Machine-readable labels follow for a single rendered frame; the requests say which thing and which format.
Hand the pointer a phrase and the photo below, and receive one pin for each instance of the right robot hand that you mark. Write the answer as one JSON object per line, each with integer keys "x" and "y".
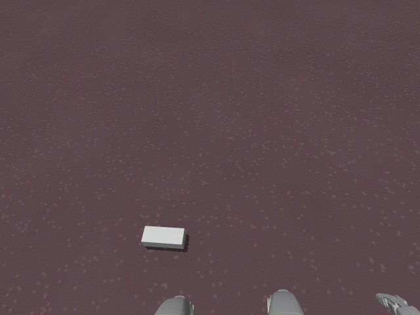
{"x": 396, "y": 304}

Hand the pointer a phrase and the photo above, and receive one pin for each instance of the carton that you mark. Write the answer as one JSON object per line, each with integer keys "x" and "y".
{"x": 155, "y": 236}

